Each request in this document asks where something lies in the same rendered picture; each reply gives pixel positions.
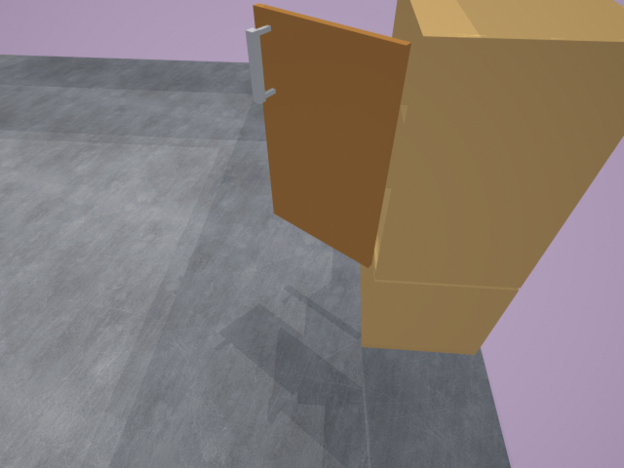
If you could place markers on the handle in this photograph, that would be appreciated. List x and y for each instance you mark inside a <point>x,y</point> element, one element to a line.
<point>255,60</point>

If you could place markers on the cupboard door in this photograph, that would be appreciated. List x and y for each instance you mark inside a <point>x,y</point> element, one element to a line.
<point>330,127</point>

